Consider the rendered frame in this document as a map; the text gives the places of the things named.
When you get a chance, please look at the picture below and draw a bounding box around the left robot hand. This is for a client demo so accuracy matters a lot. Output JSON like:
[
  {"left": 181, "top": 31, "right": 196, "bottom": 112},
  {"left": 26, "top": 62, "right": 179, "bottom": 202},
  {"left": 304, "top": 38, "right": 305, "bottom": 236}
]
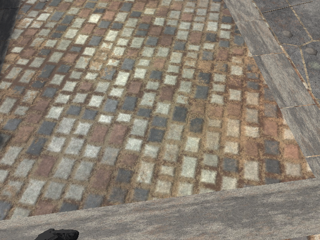
[{"left": 34, "top": 228, "right": 79, "bottom": 240}]

